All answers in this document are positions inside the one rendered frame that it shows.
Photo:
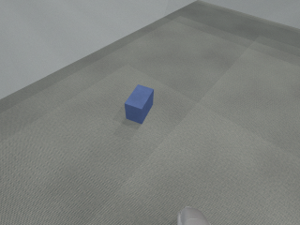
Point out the carton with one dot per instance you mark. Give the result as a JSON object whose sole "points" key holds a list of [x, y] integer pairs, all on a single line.
{"points": [[139, 103]]}

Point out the right robot thigh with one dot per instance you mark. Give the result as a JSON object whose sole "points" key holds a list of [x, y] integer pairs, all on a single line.
{"points": [[191, 216]]}

